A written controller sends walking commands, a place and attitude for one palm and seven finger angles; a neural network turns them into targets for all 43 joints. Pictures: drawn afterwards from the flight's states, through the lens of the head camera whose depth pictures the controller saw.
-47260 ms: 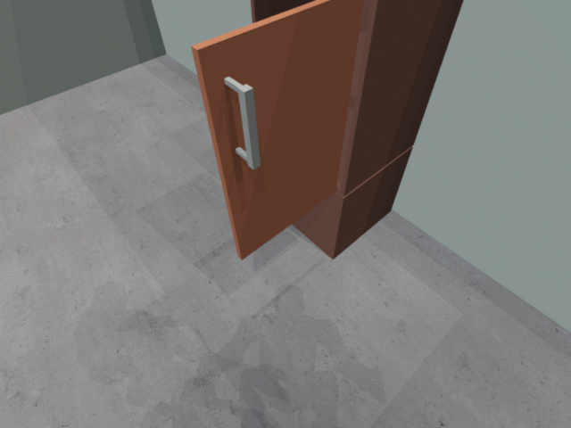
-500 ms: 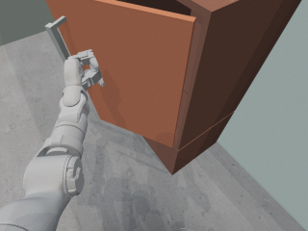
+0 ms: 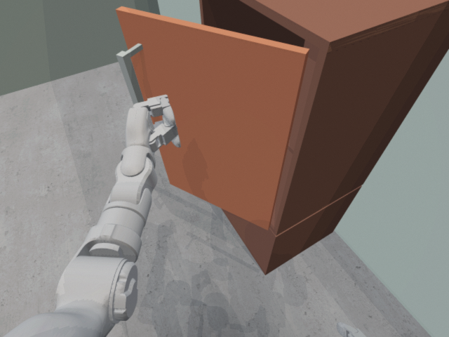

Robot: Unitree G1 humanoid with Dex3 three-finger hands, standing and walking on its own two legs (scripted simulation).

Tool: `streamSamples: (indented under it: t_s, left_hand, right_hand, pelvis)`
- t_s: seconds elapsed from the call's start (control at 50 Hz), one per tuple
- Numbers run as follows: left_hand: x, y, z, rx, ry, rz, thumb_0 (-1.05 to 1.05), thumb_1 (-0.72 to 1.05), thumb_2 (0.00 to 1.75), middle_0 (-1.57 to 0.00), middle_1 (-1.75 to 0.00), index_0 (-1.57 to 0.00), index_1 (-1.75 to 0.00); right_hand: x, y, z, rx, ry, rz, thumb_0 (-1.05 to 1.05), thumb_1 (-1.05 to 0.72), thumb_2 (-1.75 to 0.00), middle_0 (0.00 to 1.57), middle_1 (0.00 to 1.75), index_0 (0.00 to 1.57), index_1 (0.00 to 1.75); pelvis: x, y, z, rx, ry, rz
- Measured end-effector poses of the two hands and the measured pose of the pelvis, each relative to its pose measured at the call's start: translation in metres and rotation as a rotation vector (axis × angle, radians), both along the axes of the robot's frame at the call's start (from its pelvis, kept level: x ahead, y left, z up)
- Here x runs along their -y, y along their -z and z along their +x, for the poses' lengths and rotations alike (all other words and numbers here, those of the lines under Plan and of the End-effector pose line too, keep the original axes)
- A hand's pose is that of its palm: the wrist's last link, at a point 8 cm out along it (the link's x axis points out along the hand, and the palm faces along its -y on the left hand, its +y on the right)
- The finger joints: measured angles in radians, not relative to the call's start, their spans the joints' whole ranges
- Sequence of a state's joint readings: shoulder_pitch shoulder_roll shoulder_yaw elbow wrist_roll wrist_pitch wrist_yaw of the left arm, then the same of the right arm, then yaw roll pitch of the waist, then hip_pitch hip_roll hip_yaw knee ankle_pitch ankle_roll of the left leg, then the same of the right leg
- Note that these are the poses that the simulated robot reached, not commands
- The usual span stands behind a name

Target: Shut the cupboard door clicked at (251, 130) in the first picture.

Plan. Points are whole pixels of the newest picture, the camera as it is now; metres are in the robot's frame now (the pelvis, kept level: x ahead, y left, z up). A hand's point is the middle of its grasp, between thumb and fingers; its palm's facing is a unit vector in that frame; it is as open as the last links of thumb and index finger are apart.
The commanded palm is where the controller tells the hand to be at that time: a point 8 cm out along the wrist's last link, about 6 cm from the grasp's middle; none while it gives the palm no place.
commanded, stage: draw the hand back to the body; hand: left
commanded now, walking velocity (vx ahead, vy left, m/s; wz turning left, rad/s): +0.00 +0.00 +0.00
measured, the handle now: (140, 84) +0.62 +0.19 +0.12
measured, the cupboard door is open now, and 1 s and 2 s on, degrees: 31 31 31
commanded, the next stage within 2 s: step back with the hand held close in 1.46 s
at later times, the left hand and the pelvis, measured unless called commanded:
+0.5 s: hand (107, 185) +0.31 +0.17 +0.16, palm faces +0.15 -0.97 -0.17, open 3.1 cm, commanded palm +0.27 +0.22 +0.16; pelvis -0.01 +0.00 +0.02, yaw +0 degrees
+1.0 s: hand (10, 247) +0.21 +0.26 +0.17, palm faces +0.42 -0.82 -0.39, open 5.5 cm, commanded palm +0.16 +0.30 +0.19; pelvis +0.01 +0.01 +0.02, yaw +1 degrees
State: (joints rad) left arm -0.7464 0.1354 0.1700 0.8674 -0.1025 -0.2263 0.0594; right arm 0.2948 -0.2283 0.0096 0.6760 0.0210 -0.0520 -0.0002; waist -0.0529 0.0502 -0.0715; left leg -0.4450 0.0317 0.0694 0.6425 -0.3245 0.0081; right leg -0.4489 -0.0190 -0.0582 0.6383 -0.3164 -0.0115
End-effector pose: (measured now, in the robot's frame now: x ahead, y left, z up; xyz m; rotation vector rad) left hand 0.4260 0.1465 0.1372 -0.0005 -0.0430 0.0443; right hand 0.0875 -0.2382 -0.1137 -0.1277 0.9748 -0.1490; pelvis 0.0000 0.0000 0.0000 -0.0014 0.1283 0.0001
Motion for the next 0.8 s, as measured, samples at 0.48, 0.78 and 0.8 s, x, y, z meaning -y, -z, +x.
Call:
streamSamples:
  t_s: [0.48, 0.78, 0.8]
  left_hand:
    - [-0.073, -0.025, -0.136, 0.048, -0.083, 0.159, 0.01, 0.9, 0.9, -1.22, -1.41, -1.21, -1.41]
    - [-0.118, -0.038, -0.212, 0.068, -0.29, 0.32, 0.01, 0.9, 0.9, -0.85, -1.01, -0.85, -1.01]
    - [-0.121, -0.04, -0.216, 0.071, -0.298, 0.328, 0.01, 0.9, 0.9, -0.82, -0.98, -0.82, -0.98]
  right_hand:
    - [-0.002, -0.052, 0.075, 0.289, -0.064, -0.043, 0.01, -0.9, -0.89, 0.2, 0.3, 0.2, 0.3]
    - [-0.04, -0.05, 0.098, 0.255, -0.167, 0.002, 0.01, -0.9, -0.89, 0.21, 0.3, 0.21, 0.3]
    - [-0.04, -0.048, 0.097, 0.249, -0.166, 0.006, 0.01, -0.9, -0.89, 0.21, 0.3, 0.21, 0.3]
  pelvis:
    - [0.002, -0.016, -0.008, 0.166, -0.007, 0.004]
    - [-0.003, -0.022, 0.0, 0.214, -0.026, 0.002]
    - [-0.004, -0.022, 0.001, 0.215, -0.026, 0.002]
